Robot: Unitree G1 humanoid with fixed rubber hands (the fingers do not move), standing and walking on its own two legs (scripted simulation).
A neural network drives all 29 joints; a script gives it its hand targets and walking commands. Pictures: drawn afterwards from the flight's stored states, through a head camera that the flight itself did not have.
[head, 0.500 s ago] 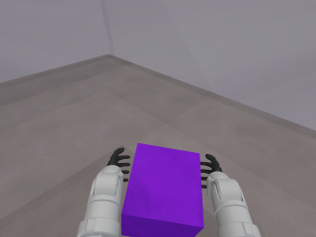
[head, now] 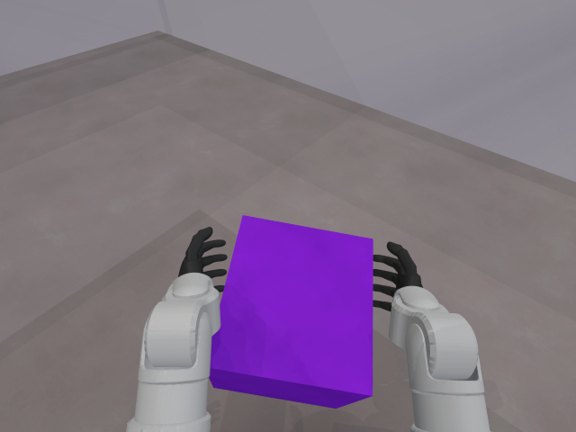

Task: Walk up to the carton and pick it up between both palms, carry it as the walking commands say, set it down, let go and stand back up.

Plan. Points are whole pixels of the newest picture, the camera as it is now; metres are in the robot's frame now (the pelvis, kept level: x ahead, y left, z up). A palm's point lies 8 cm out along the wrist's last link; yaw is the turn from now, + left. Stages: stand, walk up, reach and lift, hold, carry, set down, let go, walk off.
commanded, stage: carry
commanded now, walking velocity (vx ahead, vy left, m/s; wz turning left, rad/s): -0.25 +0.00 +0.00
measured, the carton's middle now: (290, 315) +0.30 +0.00 +0.01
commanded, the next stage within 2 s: none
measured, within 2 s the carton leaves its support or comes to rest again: neither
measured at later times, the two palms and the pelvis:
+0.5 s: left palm out of the picture +0.11 +0.11 +0.12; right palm out of the picture +0.09 -0.16 +0.11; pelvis -0.16 -0.01 +0.01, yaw -1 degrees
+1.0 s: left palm out of the picture -0.09 +0.06 +0.11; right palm out of the picture -0.12 -0.20 +0.09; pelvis -0.37 -0.04 +0.02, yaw -2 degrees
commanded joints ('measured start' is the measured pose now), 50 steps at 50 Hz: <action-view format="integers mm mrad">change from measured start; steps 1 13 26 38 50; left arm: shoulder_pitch -379 -342 -241 -415 -340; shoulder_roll -1025 -1032 -941 -1054 -1048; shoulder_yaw -546 -566 -468 -614 -507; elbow -209 -229 -184 -260 -319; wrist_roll -376 -454 -367 -488 -397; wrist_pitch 33 102 111 106 62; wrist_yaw -212 -194 -172 -206 -208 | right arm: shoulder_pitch -567 -394 -408 -409 -534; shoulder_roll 1054 979 985 980 1094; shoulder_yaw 608 517 549 469 656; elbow -266 -301 -233 -297 -371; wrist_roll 363 282 332 268 397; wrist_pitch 24 89 119 77 67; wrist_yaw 257 198 207 215 244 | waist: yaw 15 40 38 28 37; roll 61 -154 -148 243 -119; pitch -330 -330 -384 -317 -340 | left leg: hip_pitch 242 -65 291 351 7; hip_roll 140 79 53 305 53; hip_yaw -149 47 72 -102 81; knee -220 -54 -347 -278 345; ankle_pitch -183 -160 -111 433 -209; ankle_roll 74 -47 -5 128 -29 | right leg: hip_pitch -41 328 358 46 337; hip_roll -138 -337 -296 -49 -349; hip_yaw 65 260 48 -194 17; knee -185 -461 -306 137 -318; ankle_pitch -263 -348 203 -266 303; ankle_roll -34 -119 -82 27 -149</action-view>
